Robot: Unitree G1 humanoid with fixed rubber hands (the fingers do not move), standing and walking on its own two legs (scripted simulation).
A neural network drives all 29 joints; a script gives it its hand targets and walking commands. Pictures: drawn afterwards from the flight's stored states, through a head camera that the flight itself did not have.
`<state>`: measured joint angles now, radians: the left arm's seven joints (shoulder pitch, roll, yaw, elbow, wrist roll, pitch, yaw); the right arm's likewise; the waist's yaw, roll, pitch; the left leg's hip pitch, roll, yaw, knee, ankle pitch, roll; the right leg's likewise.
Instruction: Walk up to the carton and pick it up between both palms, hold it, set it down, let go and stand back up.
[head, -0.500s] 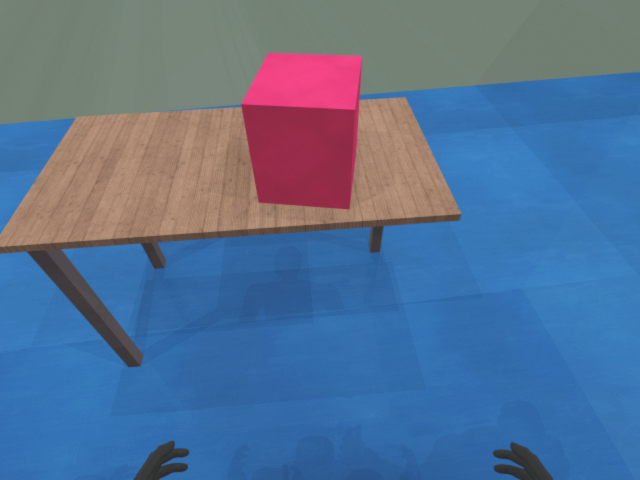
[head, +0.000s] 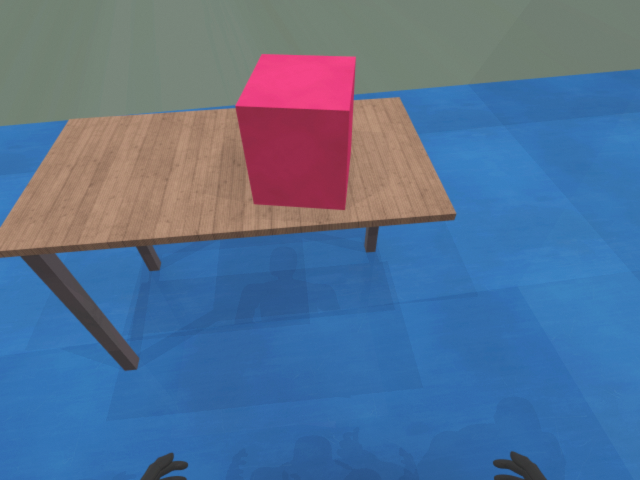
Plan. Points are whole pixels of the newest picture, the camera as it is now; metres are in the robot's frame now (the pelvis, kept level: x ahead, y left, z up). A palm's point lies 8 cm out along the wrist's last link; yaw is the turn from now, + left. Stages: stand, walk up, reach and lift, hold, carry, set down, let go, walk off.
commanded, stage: stand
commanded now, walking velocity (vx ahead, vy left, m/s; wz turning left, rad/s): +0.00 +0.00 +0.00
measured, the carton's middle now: (303, 132) +0.81 +0.07 +0.00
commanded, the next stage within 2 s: walk up in 0.38 s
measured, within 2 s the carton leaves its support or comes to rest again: neither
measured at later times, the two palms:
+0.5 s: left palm out of the picture +0.12 +0.25 -0.09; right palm out of the picture +0.11 -0.25 -0.09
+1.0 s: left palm out of the picture +0.08 +0.28 -0.10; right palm (525, 457) +0.20 -0.25 -0.10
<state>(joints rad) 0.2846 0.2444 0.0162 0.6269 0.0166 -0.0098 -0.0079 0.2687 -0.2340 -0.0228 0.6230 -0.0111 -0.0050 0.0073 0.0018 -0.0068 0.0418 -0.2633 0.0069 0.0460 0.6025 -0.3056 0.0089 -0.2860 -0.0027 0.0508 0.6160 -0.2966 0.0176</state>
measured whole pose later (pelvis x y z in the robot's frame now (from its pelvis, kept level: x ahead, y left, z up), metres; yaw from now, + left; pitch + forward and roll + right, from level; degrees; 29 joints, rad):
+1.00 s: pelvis +0.08 +0.00 +0.00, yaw +4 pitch -3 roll -1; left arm 0.43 0.30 0.03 0.69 0.05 -0.04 0.01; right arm 0.34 -0.25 -0.06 0.62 -0.04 -0.02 0.04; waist 0.05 0.03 0.11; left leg -0.49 0.04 0.00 0.81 -0.32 0.01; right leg -0.12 -0.05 -0.11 0.58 -0.41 0.00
